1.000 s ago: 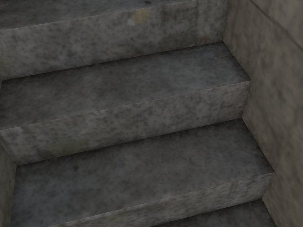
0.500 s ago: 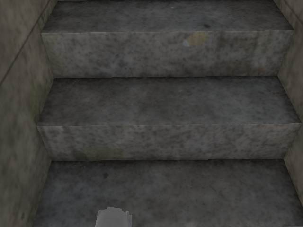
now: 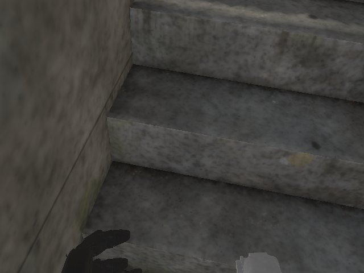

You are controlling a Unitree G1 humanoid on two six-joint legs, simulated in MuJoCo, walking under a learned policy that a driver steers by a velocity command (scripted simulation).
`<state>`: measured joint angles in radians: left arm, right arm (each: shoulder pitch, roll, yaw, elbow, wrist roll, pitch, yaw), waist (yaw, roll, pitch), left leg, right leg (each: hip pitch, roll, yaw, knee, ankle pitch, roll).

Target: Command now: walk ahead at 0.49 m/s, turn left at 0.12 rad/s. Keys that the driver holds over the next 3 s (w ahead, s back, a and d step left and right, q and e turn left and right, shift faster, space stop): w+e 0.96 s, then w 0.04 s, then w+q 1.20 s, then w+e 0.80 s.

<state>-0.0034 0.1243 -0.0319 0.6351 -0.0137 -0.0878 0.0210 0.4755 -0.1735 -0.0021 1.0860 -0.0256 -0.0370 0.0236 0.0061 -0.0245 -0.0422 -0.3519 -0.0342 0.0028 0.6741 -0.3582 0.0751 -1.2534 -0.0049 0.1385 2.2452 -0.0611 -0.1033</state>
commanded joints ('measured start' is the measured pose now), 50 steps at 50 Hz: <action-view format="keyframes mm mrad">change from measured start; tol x64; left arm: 1 -14 -121 -77 -52 -12 20 6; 27 531 239 98 346 -13 56 -6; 50 -229 -23 -30 -279 -18 111 -39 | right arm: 1 -72 -36 14 -30 -2 -32 -14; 28 -737 58 102 -678 -17 -70 -91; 32 63 -329 -88 -400 -32 -45 -64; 50 35 -206 -67 -153 15 -8 -94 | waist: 1 55 128 132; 15 241 -185 -523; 21 -178 5 252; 32 -336 66 -486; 50 -44 125 171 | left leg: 1 -114 159 -102 -355 130 77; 6 119 256 -90 -634 340 123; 11 441 361 61 -96 2481 129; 15 -737 -55 -368 1628 105 34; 29 -23 29 202 784 -166 -16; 34 442 517 -1074 -323 -284 271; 50 56 365 119 -703 61 90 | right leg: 1 -245 -8 -91 34 41 23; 10 592 76 -405 -872 -436 -53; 15 1558 -410 959 -1831 62 -400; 27 644 -127 81 -2265 68 -148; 30 1121 -174 17 -1769 1659 -84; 35 158 77 44 6 -160 15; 50 67 -162 -266 -503 -148 71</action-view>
